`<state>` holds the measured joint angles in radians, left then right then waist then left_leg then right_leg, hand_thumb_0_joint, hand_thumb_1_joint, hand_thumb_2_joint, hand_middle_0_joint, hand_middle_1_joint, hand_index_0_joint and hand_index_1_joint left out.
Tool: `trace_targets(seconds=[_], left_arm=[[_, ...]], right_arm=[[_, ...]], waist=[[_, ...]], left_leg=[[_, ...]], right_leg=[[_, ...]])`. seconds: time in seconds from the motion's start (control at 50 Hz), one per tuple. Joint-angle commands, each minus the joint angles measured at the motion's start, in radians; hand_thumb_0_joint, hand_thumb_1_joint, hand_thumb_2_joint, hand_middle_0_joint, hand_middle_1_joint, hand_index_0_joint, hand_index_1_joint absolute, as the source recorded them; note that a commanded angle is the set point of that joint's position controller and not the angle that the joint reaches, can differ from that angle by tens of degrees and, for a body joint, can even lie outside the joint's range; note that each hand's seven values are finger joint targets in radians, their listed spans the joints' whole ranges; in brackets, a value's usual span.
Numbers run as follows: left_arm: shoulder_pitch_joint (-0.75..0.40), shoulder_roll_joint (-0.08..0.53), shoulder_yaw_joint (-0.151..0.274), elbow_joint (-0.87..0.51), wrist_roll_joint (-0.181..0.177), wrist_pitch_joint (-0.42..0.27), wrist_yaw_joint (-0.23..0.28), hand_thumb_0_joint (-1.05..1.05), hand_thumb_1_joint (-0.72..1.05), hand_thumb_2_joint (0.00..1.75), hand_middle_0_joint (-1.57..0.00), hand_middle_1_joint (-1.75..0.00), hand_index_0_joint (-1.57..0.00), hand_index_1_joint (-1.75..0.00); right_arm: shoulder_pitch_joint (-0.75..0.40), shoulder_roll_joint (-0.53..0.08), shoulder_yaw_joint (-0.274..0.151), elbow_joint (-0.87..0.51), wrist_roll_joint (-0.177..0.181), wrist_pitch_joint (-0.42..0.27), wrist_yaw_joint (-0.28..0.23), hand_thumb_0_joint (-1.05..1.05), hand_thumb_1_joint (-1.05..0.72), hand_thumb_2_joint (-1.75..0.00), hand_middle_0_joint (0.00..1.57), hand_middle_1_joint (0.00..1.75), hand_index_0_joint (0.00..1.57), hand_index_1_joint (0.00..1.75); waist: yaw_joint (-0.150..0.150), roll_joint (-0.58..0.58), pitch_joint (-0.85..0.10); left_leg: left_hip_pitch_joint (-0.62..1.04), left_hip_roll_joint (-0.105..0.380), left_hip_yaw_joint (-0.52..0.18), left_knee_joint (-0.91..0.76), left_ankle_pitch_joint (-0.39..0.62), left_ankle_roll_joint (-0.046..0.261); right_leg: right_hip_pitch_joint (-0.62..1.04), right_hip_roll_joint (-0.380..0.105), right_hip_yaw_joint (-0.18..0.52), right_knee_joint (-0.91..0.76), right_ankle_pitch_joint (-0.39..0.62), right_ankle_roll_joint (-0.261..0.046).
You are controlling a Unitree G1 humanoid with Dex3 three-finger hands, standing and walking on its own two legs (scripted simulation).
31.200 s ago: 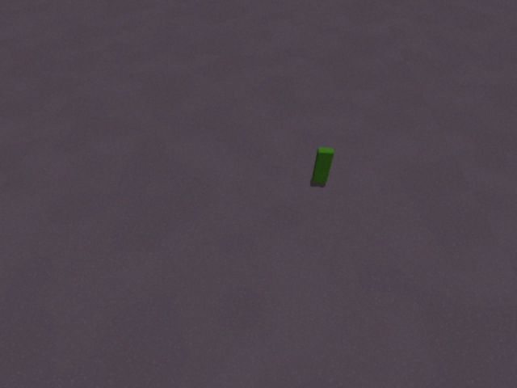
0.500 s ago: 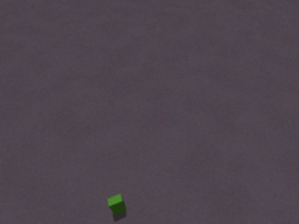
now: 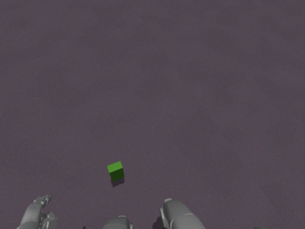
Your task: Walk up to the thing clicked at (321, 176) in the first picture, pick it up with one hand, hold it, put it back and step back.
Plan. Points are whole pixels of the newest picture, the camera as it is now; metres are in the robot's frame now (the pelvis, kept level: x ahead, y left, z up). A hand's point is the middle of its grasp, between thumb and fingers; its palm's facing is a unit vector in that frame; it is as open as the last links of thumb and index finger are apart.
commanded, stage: step back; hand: left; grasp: from the side
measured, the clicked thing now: (116, 171) +0.40 +0.15 -0.66
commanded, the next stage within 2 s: none
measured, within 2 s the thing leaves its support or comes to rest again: neither
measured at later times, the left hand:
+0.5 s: hand out of the picture +0.01 +0.24 -0.13, palm faces -0.06 -0.91 -0.40, open 7.3 cm
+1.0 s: hand out of the picture -0.16 +0.25 -0.16, palm faces -0.08 -0.91 -0.40, open 7.3 cm
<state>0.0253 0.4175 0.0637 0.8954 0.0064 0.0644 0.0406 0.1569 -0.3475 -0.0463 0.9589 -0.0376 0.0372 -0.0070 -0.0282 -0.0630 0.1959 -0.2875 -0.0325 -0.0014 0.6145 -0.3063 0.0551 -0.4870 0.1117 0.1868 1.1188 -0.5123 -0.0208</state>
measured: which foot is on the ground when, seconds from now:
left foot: down 0.00-0.32, up 0.34-0.60, down 0.62-1.00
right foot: up 0.00-0.28, down 0.30-0.64, up 0.66-0.98, down 1.00-1.00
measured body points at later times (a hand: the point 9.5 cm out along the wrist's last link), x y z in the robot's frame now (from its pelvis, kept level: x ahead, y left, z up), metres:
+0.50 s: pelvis -0.11 -0.01 +0.00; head -0.05 -0.03 +0.45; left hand +0.01 +0.29 -0.11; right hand -0.03 -0.34 -0.12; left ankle -0.13 +0.12 -0.66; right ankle -0.09 -0.13 -0.73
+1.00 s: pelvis -0.26 -0.03 -0.01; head -0.20 -0.02 +0.43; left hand -0.15 +0.29 -0.13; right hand -0.15 -0.35 -0.12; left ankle -0.16 +0.11 -0.73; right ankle -0.31 -0.16 -0.73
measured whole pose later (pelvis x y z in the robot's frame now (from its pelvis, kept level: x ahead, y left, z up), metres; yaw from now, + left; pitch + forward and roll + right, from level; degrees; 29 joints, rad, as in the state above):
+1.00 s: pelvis -0.26 -0.03 -0.01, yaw -5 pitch -2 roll +0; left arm 0.19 0.40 0.09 0.83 0.02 0.05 0.00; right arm 0.10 -0.39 -0.04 0.80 -0.03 0.03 -0.01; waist 0.02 -0.01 0.18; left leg -0.43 0.07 0.01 0.67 -0.21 -0.02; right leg -0.23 0.02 0.07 0.68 -0.42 0.00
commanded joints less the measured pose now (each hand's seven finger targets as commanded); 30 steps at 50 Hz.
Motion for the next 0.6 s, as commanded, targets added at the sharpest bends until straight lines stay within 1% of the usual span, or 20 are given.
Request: trace_targets(seconds=[0.0,0.04,0.1,0.16,0.22,0.24,0.26,0.28,0.3,0.32,0.34,0.36,0.38,0.4,0.44,0.46,0.52,0.54,0.56,0.58], left_arm=[[0.095,0.158,0.05,-0.067,0.009,-0.021,-0.002,0.0,0.9,0.9,-0.2,-0.3,-0.2,-0.3],[0.074,0.149,0.05,-0.098,0.01,-0.026,-0.004,0.0,0.9,0.9,-0.2,-0.3,-0.2,-0.3],[0.067,0.144,0.057,-0.122,0.01,-0.029,-0.01,0.0,0.9,0.9,-0.2,-0.3,-0.2,-0.3],[0.125,0.137,0.059,-0.113,0.012,-0.03,-0.016,0.0,0.9,0.9,-0.2,-0.3,-0.2,-0.3],[0.182,0.129,0.065,-0.088,0.019,-0.037,-0.026,0.0,0.9,0.9,-0.2,-0.3,-0.2,-0.3],[0.239,0.123,0.068,-0.068,0.021,-0.041,-0.027,0.0,0.9,0.9,-0.2,-0.3,-0.2,-0.3],[0.254,0.147,0.074,-0.066,0.028,-0.048,-0.026,0.0,0.9,0.9,-0.2,-0.3,-0.2,-0.3],[0.239,0.212,0.091,-0.083,0.04,-0.052,-0.026,0.0,0.9,0.9,-0.2,-0.3,-0.2,-0.3],[0.167,0.298,0.106,-0.113,0.024,-0.049,-0.031,0.0,0.9,0.9,-0.2,-0.3,-0.2,-0.3],[0.116,0.291,0.102,-0.152,0.036,-0.058,-0.026,0.0,0.9,0.9,-0.2,-0.3,-0.2,-0.3],[0.078,0.235,0.09,-0.164,0.017,-0.06,-0.021,0.0,0.9,0.9,-0.2,-0.3,-0.2,-0.3],[0.037,0.202,0.079,-0.172,0.017,-0.059,-0.015,0.0,0.9,0.9,-0.2,-0.3,-0.2,-0.3],[0.019,0.195,0.079,-0.176,0.022,-0.056,-0.014,0.0,0.9,0.9,-0.2,-0.3,-0.2,-0.3],[0.024,0.184,0.079,-0.184,0.024,-0.054,-0.013,0.0,0.9,0.9,-0.2,-0.3,-0.2,-0.3],[0.091,0.165,0.072,-0.191,0.03,-0.051,-0.011,0.0,0.9,0.9,-0.2,-0.3,-0.2,-0.3],[0.113,0.169,0.073,-0.187,0.03,-0.049,-0.01,0.0,0.9,0.9,-0.2,-0.3,-0.2,-0.3],[0.134,0.181,0.073,-0.198,0.028,-0.039,-0.007,0.0,0.9,0.9,-0.2,-0.3,-0.2,-0.3],[0.114,0.187,0.071,-0.205,0.022,-0.034,-0.009,0.0,0.9,0.9,-0.2,-0.3,-0.2,-0.3],[0.105,0.19,0.066,-0.208,0.014,-0.027,-0.015,0.0,0.9,0.9,-0.2,-0.3,-0.2,-0.3],[0.103,0.189,0.061,-0.212,0.012,-0.021,-0.02,0.0,0.9,0.9,-0.2,-0.3,-0.2,-0.3]], right_arm=[[-0.009,-0.252,-0.076,-0.12,0.009,-0.038,-0.034,0.0,-0.9,-0.9,0.2,0.3,0.2,0.3],[0.023,-0.259,-0.079,-0.124,0.013,-0.037,-0.035,0.0,-0.9,-0.9,0.2,0.3,0.2,0.3],[0.058,-0.271,-0.08,-0.134,0.012,-0.036,-0.035,0.0,-0.9,-0.9,0.2,0.3,0.2,0.3],[0.016,-0.287,-0.08,-0.162,0.012,-0.034,-0.031,0.0,-0.9,-0.9,0.2,0.3,0.2,0.3],[-0.02,-0.288,-0.076,-0.174,0.018,-0.027,-0.025,0.0,-0.9,-0.9,0.2,0.3,0.2,0.3],[-0.048,-0.292,-0.073,-0.176,0.024,-0.022,-0.023,0.0,-0.9,-0.9,0.2,0.3,0.2,0.3],[-0.045,-0.272,-0.064,-0.173,0.03,-0.019,-0.02,0.0,-0.9,-0.9,0.2,0.3,0.2,0.3],[-0.041,-0.235,-0.054,-0.183,0.034,-0.016,-0.017,0.0,-0.9,-0.9,0.2,0.3,0.2,0.3],[-0.083,-0.208,-0.053,-0.188,0.037,-0.011,-0.027,0.0,-0.9,-0.9,0.2,0.3,0.2,0.3],[-0.081,-0.238,-0.065,-0.172,0.028,-0.004,-0.03,0.0,-0.9,-0.9,0.2,0.3,0.2,0.3],[-0.036,-0.244,-0.062,-0.154,0.032,-0.001,-0.027,0.0,-0.9,-0.9,0.2,0.3,0.2,0.3],[0.011,-0.234,-0.059,-0.136,0.042,-0.005,-0.024,0.0,-0.9,-0.9,0.2,0.3,0.2,0.3],[0.031,-0.231,-0.054,-0.124,0.048,-0.01,-0.027,0.0,-0.9,-0.9,0.2,0.3,0.2,0.3],[0.04,-0.235,-0.049,-0.123,0.046,-0.016,-0.03,0.0,-0.9,-0.9,0.2,0.3,0.2,0.3],[0.026,-0.234,-0.041,-0.134,0.046,-0.021,-0.031,0.0,-0.9,-0.9,0.2,0.3,0.2,0.3],[0.011,-0.226,-0.038,-0.143,0.042,-0.021,-0.032,0.0,-0.9,-0.9,0.2,0.3,0.2,0.3],[0.025,-0.213,-0.041,-0.155,0.031,-0.028,-0.029,0.0,-0.9,-0.9,0.2,0.3,0.2,0.3],[0.059,-0.206,-0.045,-0.142,0.024,-0.032,-0.027,0.0,-0.9,-0.9,0.2,0.3,0.2,0.3],[0.082,-0.203,-0.049,-0.127,0.021,-0.036,-0.024,0.0,-0.9,-0.9,0.2,0.3,0.2,0.3],[0.097,-0.209,-0.059,-0.121,0.014,-0.039,-0.021,0.0,-0.9,-0.9,0.2,0.3,0.2,0.3]], waist=[[0.019,0.174,-0.247],[-0.006,0.162,-0.246],[-0.029,0.183,-0.253],[-0.004,0.201,-0.276],[0.025,0.193,-0.295],[0.057,0.194,-0.296],[0.058,0.149,-0.289],[0.046,-0.031,-0.26],[0.074,-0.219,-0.192],[0.061,-0.171,-0.143],[0.035,-0.058,-0.136],[0.003,-0.033,-0.142],[-0.002,-0.062,-0.149],[0.006,-0.077,-0.173],[0.051,-0.073,-0.211],[0.063,-0.086,-0.215],[0.067,-0.127,-0.256],[0.046,-0.138,-0.268],[0.03,-0.101,-0.266],[0.017,-0.069,-0.258]], left_leg=[[0.257,0.258,-0.243,-0.134,0.687,0.142],[0.299,0.287,-0.254,-0.118,0.702,0.186],[0.302,0.292,-0.26,-0.108,0.688,0.188],[0.245,0.312,-0.269,-0.121,0.554,0.194],[0.146,0.279,-0.228,-0.088,0.431,0.142],[0.086,0.27,-0.21,-0.063,0.393,0.113],[-0.006,0.232,-0.19,-0.034,0.302,0.062],[-0.182,0.113,-0.127,0.109,0.102,-0.007],[-0.182,-0.063,-0.032,0.352,-0.277,-0.053],[-0.145,-0.056,-0.137,0.542,-0.333,-0.06],[-0.137,-0.071,-0.189,0.602,-0.267,-0.058],[-0.15,-0.089,-0.181,0.62,-0.215,-0.058],[-0.162,-0.1,-0.159,0.615,-0.197,-0.065],[-0.17,-0.1,-0.146,0.61,-0.189,-0.073],[-0.205,-0.082,-0.116,0.487,-0.217,-0.083],[-0.201,-0.07,-0.101,0.433,-0.23,-0.085],[-0.144,-0.003,-0.053,0.126,-0.214,-0.069],[-0.09,0.01,-0.036,0.001,-0.15,-0.055],[-0.01,-0.006,0.008,-0.112,-0.033,-0.051],[0.082,0.002,0.004,-0.219,0.129,-0.043]], right_leg=[[-0.032,-0.022,0.001,0.047,0.019,0.035],[-0.041,-0.033,-0.016,-0.022,-0.008,0.044],[-0.006,-0.048,-0.048,-0.137,-0.008,0.04],[0.076,-0.076,-0.096,-0.25,0.002,0.028],[0.219,-0.083,-0.14,-0.483,0.115,0.002],[0.298,-0.084,-0.157,-0.606,0.222,-0.014],[0.362,-0.12,-0.089,-0.657,0.312,-0.036],[0.403,-0.28,0.167,-0.71,0.38,-0.104],[0.215,-0.481,0.356,-0.8,0.47,-0.286],[0.105,-0.52,0.409,-0.802,0.533,-0.327],[0.111,-0.44,0.265,-0.767,0.591,-0.279],[0.156,-0.368,0.142,-0.724,0.671,-0.234],[0.181,-0.336,0.082,-0.701,0.698,-0.208],[0.227,-0.32,0.05,-0.677,0.713,-0.199],[0.368,-0.309,0.042,-0.63,0.771,-0.206],[0.393,-0.321,0.039,-0.625,0.782,-0.21],[0.48,-0.337,0.052,-0.563,0.833,-0.193],[0.472,-0.332,0.047,-0.533,0.821,-0.179],[0.421,-0.3,0.01,-0.493,0.774,-0.152],[0.335,-0.275,-0.002,-0.473,0.681,-0.117]])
